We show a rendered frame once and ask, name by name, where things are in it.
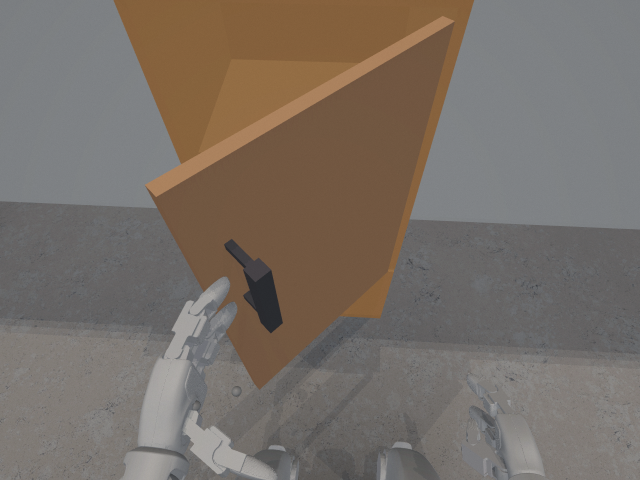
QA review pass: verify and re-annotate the robot right hand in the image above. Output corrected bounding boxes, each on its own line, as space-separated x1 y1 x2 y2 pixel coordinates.
461 373 546 480

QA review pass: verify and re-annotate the cupboard door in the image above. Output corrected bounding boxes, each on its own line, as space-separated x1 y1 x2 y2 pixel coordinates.
145 16 455 390

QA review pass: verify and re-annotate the robot thigh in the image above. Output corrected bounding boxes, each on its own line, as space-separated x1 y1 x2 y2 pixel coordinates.
235 449 299 480
376 448 441 480

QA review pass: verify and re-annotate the handle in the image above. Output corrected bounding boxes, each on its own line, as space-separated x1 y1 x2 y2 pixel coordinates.
224 239 283 333

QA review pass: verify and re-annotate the robot right thigh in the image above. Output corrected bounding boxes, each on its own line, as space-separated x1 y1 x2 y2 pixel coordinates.
376 448 441 480

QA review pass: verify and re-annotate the robot left hand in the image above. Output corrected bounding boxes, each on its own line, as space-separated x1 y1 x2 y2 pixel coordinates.
137 276 278 480

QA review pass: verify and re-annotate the robot left thigh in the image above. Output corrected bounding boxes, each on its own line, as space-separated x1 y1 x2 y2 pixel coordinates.
235 449 299 480

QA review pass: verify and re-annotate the robot left forearm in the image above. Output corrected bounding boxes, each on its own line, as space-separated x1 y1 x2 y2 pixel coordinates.
119 447 190 480

